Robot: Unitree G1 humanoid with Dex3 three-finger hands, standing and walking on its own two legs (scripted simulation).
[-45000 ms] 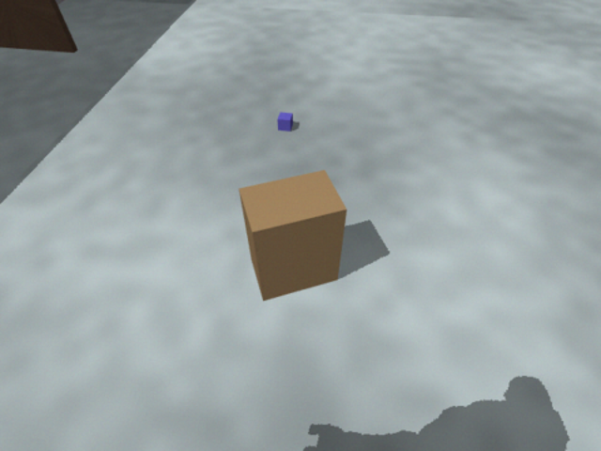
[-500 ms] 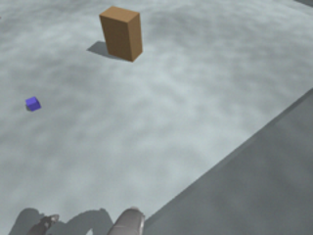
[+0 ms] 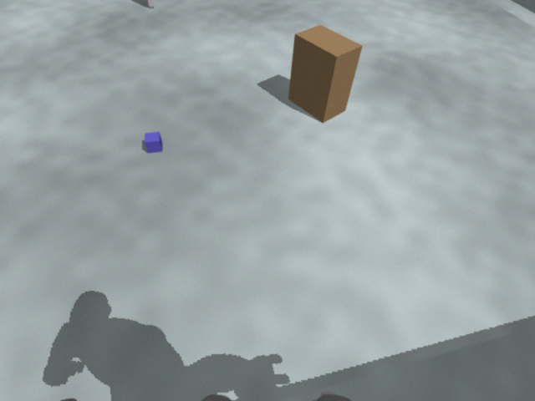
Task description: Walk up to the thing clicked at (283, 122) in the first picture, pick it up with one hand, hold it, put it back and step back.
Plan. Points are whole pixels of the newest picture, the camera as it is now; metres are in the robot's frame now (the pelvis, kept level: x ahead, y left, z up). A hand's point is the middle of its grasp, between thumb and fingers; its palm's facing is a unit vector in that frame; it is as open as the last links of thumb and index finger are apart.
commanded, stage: walk up
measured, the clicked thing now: (153, 142) +1.37 +0.66 -0.70
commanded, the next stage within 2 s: stand in 1.30 s
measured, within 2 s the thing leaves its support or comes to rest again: neither
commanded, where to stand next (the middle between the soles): +0.08 +0.00 m, yaw +19 degrees
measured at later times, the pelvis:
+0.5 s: pelvis +0.02 +0.00 +0.00, yaw +16 degrees
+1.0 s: pelvis +0.02 -0.01 +0.01, yaw +22 degrees
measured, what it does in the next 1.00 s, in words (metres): steps on the spot, turning left: left foot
